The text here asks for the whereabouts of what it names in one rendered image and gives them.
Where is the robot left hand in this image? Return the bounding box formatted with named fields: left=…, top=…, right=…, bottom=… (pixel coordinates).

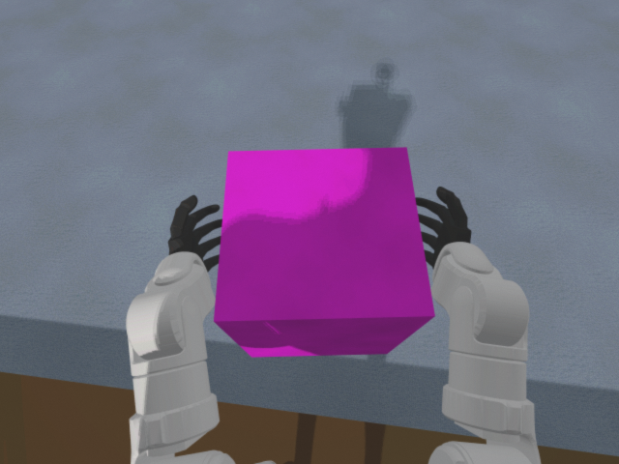
left=168, top=195, right=222, bottom=272

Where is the carton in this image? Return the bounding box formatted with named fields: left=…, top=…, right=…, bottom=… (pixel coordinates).
left=214, top=147, right=435, bottom=358

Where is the left robot forearm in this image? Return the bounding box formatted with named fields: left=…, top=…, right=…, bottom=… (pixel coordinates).
left=126, top=251, right=220, bottom=464

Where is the right robot forearm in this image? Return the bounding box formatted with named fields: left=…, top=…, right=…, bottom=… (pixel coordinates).
left=430, top=242, right=541, bottom=464

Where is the robot right upper arm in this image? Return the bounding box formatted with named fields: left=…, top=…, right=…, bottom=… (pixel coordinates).
left=428, top=441, right=532, bottom=464

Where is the robot right hand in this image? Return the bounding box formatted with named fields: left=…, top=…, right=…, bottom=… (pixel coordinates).
left=415, top=187, right=471, bottom=269

